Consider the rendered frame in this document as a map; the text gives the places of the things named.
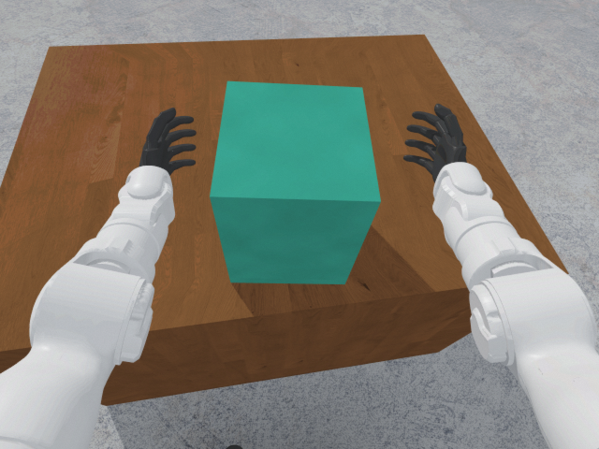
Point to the right robot hand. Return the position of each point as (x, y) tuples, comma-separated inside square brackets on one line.
[(449, 141)]

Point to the left robot hand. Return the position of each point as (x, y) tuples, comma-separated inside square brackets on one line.
[(156, 151)]

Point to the left robot forearm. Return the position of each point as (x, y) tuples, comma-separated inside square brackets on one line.
[(133, 237)]

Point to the pedestal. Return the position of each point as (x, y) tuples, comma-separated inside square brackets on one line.
[(83, 133)]

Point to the carton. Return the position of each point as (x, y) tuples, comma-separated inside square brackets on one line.
[(294, 185)]

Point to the right robot forearm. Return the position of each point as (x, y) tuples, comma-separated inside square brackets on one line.
[(482, 239)]

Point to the robot left upper arm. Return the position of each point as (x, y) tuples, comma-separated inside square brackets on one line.
[(92, 319)]

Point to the robot right upper arm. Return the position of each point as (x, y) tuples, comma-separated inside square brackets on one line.
[(537, 324)]

